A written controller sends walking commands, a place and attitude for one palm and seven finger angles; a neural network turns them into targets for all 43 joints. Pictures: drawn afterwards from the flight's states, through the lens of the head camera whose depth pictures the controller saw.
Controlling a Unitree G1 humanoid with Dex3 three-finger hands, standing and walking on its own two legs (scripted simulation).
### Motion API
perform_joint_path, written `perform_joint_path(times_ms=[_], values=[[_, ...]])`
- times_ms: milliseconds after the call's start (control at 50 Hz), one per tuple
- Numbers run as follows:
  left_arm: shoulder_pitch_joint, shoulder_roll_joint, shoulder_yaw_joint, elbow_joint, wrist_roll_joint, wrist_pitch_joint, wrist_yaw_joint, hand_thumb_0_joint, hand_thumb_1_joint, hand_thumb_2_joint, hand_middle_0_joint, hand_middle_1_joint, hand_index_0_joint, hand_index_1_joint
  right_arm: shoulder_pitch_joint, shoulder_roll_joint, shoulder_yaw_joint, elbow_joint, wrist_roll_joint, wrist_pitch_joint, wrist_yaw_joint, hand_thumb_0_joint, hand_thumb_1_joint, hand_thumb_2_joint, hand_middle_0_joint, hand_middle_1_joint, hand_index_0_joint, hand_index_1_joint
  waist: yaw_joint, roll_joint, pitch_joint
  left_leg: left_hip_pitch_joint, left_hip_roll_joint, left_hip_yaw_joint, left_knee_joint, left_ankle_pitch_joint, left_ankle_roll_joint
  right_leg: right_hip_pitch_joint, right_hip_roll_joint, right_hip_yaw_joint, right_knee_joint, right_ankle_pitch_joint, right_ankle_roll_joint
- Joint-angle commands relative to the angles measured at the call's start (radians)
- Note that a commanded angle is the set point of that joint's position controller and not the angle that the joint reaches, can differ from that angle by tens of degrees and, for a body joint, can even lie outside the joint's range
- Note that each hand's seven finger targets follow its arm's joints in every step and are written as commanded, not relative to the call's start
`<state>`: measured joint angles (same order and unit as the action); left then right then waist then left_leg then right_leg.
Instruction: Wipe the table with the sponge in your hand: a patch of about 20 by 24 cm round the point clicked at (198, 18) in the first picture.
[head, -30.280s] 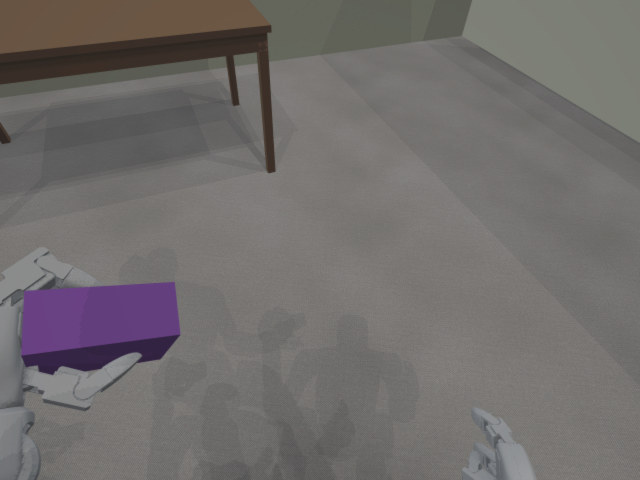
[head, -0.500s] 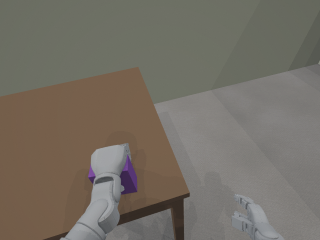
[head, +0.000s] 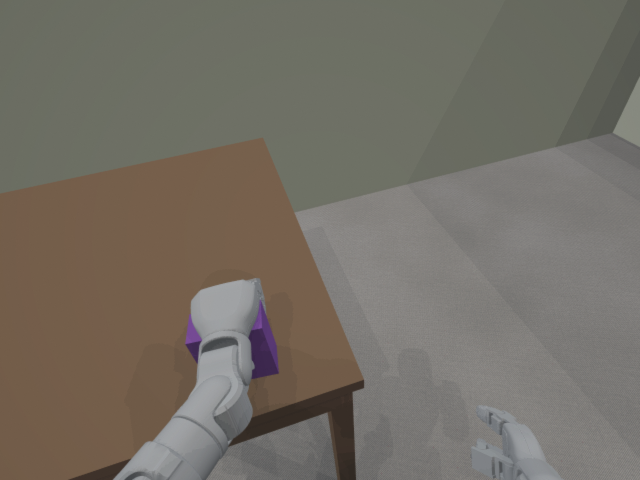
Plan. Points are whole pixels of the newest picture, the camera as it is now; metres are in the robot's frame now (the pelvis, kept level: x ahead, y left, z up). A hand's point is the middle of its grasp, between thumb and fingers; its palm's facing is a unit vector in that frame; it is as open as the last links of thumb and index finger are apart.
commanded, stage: wipe forward along the third lane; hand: left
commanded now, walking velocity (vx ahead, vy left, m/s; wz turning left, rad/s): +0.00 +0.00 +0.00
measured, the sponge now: (238, 351) +0.30 +0.17 -0.02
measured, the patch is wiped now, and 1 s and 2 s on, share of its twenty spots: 0.80 1.00 1.00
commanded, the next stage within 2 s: wipe back along the third lane in 1.44 s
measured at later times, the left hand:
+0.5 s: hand (236, 305) +0.36 +0.18 +0.02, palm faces -0.06 -0.05 -1.00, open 9.4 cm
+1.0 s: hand (228, 277) +0.41 +0.21 +0.02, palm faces -0.08 -0.02 -1.00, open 9.4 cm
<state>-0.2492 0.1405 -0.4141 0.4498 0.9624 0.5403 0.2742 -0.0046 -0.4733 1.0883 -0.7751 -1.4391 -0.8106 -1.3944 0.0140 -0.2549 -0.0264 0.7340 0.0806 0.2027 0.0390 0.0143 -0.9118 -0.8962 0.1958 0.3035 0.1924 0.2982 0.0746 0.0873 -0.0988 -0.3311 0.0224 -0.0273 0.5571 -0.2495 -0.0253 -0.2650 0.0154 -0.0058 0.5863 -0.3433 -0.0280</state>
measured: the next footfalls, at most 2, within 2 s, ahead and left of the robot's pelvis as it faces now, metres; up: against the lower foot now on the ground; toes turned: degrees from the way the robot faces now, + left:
none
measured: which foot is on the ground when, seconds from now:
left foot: down 0.00-1.00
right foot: down 0.00-1.00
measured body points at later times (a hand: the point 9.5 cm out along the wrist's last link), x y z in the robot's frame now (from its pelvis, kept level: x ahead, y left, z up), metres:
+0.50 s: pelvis -0.01 +0.00 +0.00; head -0.01 -0.03 +0.44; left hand +0.35 +0.18 +0.07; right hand +0.16 -0.25 -0.13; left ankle +0.03 +0.14 -0.73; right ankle -0.02 -0.10 -0.73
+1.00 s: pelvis -0.01 +0.02 -0.01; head +0.01 +0.00 +0.44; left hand +0.41 +0.20 +0.08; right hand +0.11 -0.24 -0.14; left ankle +0.03 +0.14 -0.73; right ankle -0.02 -0.10 -0.73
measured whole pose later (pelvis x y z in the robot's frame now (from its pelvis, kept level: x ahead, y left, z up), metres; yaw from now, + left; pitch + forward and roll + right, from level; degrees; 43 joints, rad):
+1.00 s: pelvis -0.01 +0.02 -0.01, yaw -1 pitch +10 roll -1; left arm -0.74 0.20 -0.21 1.05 0.97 0.43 0.34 0.00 -0.50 1.11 -0.80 -1.42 -0.83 -1.38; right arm 0.13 -0.24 -0.02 0.78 0.06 0.18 -0.02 0.01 -0.91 -0.90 0.20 0.30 0.20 0.30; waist -0.03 0.06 -0.13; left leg -0.56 0.03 -0.02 0.64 -0.25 -0.01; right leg -0.48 0.02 0.01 0.64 -0.32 0.00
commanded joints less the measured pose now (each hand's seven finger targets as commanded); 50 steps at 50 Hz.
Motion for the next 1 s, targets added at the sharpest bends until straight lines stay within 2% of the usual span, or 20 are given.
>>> perform_joint_path(times_ms=[0, 20, 80, 100, 200, 280, 320, 400, 480, 520, 560, 580, 600, 640, 700, 760, 800, 880, 900, 980], values=[[-0.327, 0.085, 0.08, -0.072, 0.023, -0.008, 0.023, 0.0, 0.1, 1.3, -1.2, -1.6, -1.2, -1.6, -0.205, -0.1, -0.025, -0.153, 0.006, -0.048, -0.014, 0.0, -0.9, -0.9, 0.2, 0.3, 0.2, 0.3, -0.025, -0.183, -0.141, 0.077, -0.049, 0.04, -0.045, 0.103, 0.059, -0.017, 0.011, 0.017, -0.122, 0.254, -0.032], [-0.342, 0.083, 0.075, -0.041, 0.03, -0.007, 0.024, 0.0, 0.1, 1.3, -1.2, -1.6, -1.2, -1.6, -0.202, -0.099, -0.022, -0.151, 0.006, -0.048, -0.018, 0.0, -0.9, -0.9, 0.2, 0.3, 0.2, 0.3, -0.027, -0.174, -0.128, 0.074, -0.05, 0.046, -0.043, 0.086, 0.061, -0.035, 0.01, 0.013, -0.123, 0.229, -0.029], [-0.35, 0.109, 0.112, 0.042, 0.028, -0.01, 0.025, 0.0, 0.1, 1.3, -1.2, -1.6, -1.2, -1.6, -0.185, -0.104, -0.02, -0.137, 0.003, -0.051, -0.033, 0.0, -0.9, -0.9, 0.2, 0.3, 0.2, 0.3, -0.028, -0.208, -0.121, 0.042, -0.052, 0.051, -0.039, 0.058, 0.06, -0.044, 0.006, 0.023, -0.131, 0.21, -0.023], [-0.392, 0.127, 0.134, 0.033, 0.023, -0.015, 0.023, 0.0, 0.1, 1.3, -1.2, -1.6, -1.2, -1.6, -0.183, -0.104, -0.021, -0.14, 0.005, -0.049, -0.038, 0.0, -0.9, -0.9, 0.2, 0.3, 0.2, 0.3, -0.031, -0.2, -0.145, 0.043, -0.051, 0.05, -0.042, 0.062, 0.059, -0.032, 0.007, 0.024, -0.126, 0.21, -0.024], [-0.413, 0.151, 0.166, 0.125, 0.026, -0.02, 0.027, 0.0, 0.1, 1.3, -1.2, -1.6, -1.2, -1.6, -0.151, -0.109, -0.019, -0.136, 0.001, -0.048, -0.054, 0.0, -0.9, -0.9, 0.2, 0.3, 0.2, 0.3, -0.038, -0.21, -0.151, 0.003, -0.048, 0.051, -0.033, 0.049, 0.057, -0.045, 0.005, 0.03, -0.117, 0.208, -0.02], [-0.458, 0.134, 0.143, 0.175, 0.035, -0.021, 0.029, 0.0, 0.1, 1.3, -1.2, -1.6, -1.2, -1.6, -0.13, -0.11, -0.019, -0.138, 0.0, -0.047, -0.058, 0.0, -0.9, -0.9, 0.2, 0.3, 0.2, 0.3, -0.049, -0.177, -0.134, -0.01, -0.048, 0.055, -0.02, 0.036, 0.057, -0.084, 0.003, 0.023, -0.115, 0.192, -0.018], [-0.493, 0.156, 0.162, 0.173, 0.037, -0.034, 0.033, 0.0, 0.1, 1.3, -1.2, -1.6, -1.2, -1.6, -0.113, -0.112, -0.024, -0.14, -0.002, -0.046, -0.061, 0.0, -0.9, -0.9, 0.2, 0.3, 0.2, 0.3, -0.05, -0.169, -0.177, -0.007, -0.046, 0.052, -0.014, 0.045, 0.058, -0.077, 0.006, 0.019, -0.099, 0.19, -0.02], [-0.475, 0.11, 0.155, 0.219, 0.015, -0.043, 0.041, 0.0, 0.1, 1.3, -1.2, -1.6, -1.2, -1.6, -0.093, -0.105, -0.03, -0.138, -0.004, -0.048, -0.056, 0.0, -0.9, -0.9, 0.2, 0.3, 0.2, 0.3, -0.055, -0.205, -0.204, -0.02, -0.04, 0.051, -0.002, 0.082, 0.059, -0.068, 0.008, 0.008, -0.085, 0.264, -0.019], [-0.523, 0.149, 0.177, 0.268, 0.029, -0.054, 0.057, 0.0, 0.1, 1.3, -1.2, -1.6, -1.2, -1.6, -0.072, -0.116, -0.029, -0.122, -0.008, -0.049, -0.061, 0.0, -0.9, -0.9, 0.2, 0.3, 0.2, 0.3, -0.069, -0.223, -0.17, -0.05, -0.038, 0.053, 0.008, 0.049, 0.061, -0.102, 0.005, 0.016, -0.088, 0.24, -0.012], [-0.543, 0.16, 0.186, 0.28, 0.03, -0.061, 0.06, 0.0, 0.1, 1.3, -1.2, -1.6, -1.2, -1.6, -0.062, -0.115, -0.031, -0.119, -0.008, -0.049, -0.064, 0.0, -0.9, -0.9, 0.2, 0.3, 0.2, 0.3, -0.07, -0.224, -0.179, -0.052, -0.039, 0.051, 0.006, 0.041, 0.062, -0.105, 0.007, 0.011, -0.085, 0.219, -0.011], [-0.582, 0.165, 0.185, 0.307, 0.042, -0.064, 0.067, 0.0, 0.1, 1.3, -1.2, -1.6, -1.2, -1.6, -0.054, -0.115, -0.032, -0.108, -0.01, -0.049, -0.064, 0.0, -0.9, -0.9, 0.2, 0.3, 0.2, 0.3, -0.076, -0.199, -0.178, -0.052, -0.035, 0.053, 0.012, 0.041, 0.06, -0.128, 0.005, 0.008, -0.08, 0.212, -0.012], [-0.591, 0.144, 0.171, 0.311, 0.037, -0.065, 0.069, 0.0, 0.1, 1.3, -1.2, -1.6, -1.2, -1.6, -0.049, -0.112, -0.032, -0.109, -0.01, -0.05, -0.064, 0.0, -0.9, -0.9, 0.2, 0.3, 0.2, 0.3, -0.078, -0.193, -0.187, -0.049, -0.036, 0.055, 0.011, 0.042, 0.061, -0.127, 0.006, 0.006, -0.083, 0.212, -0.012], [-0.617, 0.169, 0.198, 0.311, 0.031, -0.07, 0.07, 0.0, 0.1, 1.3, -1.2, -1.6, -1.2, -1.6, -0.048, -0.11, -0.035, -0.109, -0.009, -0.05, -0.064, 0.0, -0.9, -0.9, 0.2, 0.3, 0.2, 0.3, -0.077, -0.2, -0.215, -0.046, -0.032, 0.051, 0.009, 0.054, 0.061, -0.113, 0.008, 0.005, -0.077, 0.223, -0.013], [-0.62, 0.191, 0.206, 0.355, 0.035, -0.066, 0.076, 0.0, 0.1, 1.3, -1.2, -1.6, -1.2, -1.6, -0.044, -0.113, -0.029, -0.104, -0.01, -0.047, -0.068, 0.0, -0.9, -0.9, 0.2, 0.3, 0.2, 0.3, -0.076, -0.175, -0.188, -0.058, -0.033, 0.054, 0.01, 0.029, 0.058, -0.136, 0.006, 0.004, -0.082, 0.18, -0.011], [-0.698, 0.169, 0.192, 0.378, 0.027, -0.074, 0.081, 0.0, 0.1, 1.3, -1.2, -1.6, -1.2, -1.6, -0.03, -0.107, -0.031, -0.101, -0.01, -0.048, -0.065, 0.0, -0.9, -0.9, 0.2, 0.3, 0.2, 0.3, -0.089, -0.171, -0.213, -0.057, -0.029, 0.049, 0.005, 0.027, 0.059, -0.146, 0.01, -0.007, -0.078, 0.163, -0.011], [-0.719, 0.217, 0.223, 0.443, 0.033, -0.078, 0.09, 0.0, 0.1, 1.3, -1.2, -1.6, -1.2, -1.6, -0.008, -0.116, -0.029, -0.085, -0.015, -0.049, -0.068, 0.0, -0.9, -0.9, 0.2, 0.3, 0.2, 0.3, -0.093, -0.183, -0.207, -0.07, -0.026, 0.051, 0.012, 0.016, 0.06, -0.155, 0.008, -0.004, -0.081, 0.155, -0.008], [-0.734, 0.239, 0.247, 0.449, 0.027, -0.085, 0.092, 0.0, 0.1, 1.3, -1.2, -1.6, -1.2, -1.6, -0.005, -0.117, -0.031, -0.087, -0.017, -0.048, -0.07, 0.0, -0.9, -0.9, 0.2, 0.3, 0.2, 0.3, -0.089, -0.183, -0.243, -0.075, -0.027, 0.047, 0.012, 0.034, 0.059, -0.133, 0.007, 0.0, -0.075, 0.177, -0.008], [-0.816, 0.226, 0.214, 0.496, 0.037, -0.086, 0.096, 0.0, 0.1, 1.3, -1.2, -1.6, -1.2, -1.6, 0.021, -0.12, -0.029, -0.072, -0.016, -0.052, -0.07, 0.0, -0.9, -0.9, 0.2, 0.3, 0.2, 0.3, -0.118, -0.154, -0.22, -0.076, -0.021, 0.049, 0.015, 0.015, 0.061, -0.182, 0.008, -0.005, -0.08, 0.147, -0.004], [-0.838, 0.251, 0.239, 0.499, 0.034, -0.091, 0.096, 0.0, 0.1, 1.3, -1.2, -1.6, -1.2, -1.6, 0.028, -0.122, -0.031, -0.07, -0.017, -0.052, -0.069, 0.0, -0.9, -0.9, 0.2, 0.3, 0.2, 0.3, -0.115, -0.151, -0.242, -0.076, -0.02, 0.044, 0.011, 0.02, 0.059, -0.172, 0.01, -0.008, -0.075, 0.146, -0.007], [-0.817, 0.258, 0.247, 0.539, 0.035, -0.098, 0.099, 0.0, 0.1, 1.3, -1.2, -1.6, -1.2, -1.6, 0.061, -0.127, -0.034, -0.062, -0.022, -0.053, -0.064, 0.0, -0.9, -0.9, 0.2, 0.3, 0.2, 0.3, -0.114, -0.154, -0.282, -0.075, -0.019, 0.048, 0.029, 0.071, 0.06, -0.153, 0.01, -0.008, -0.06, 0.229, -0.006]])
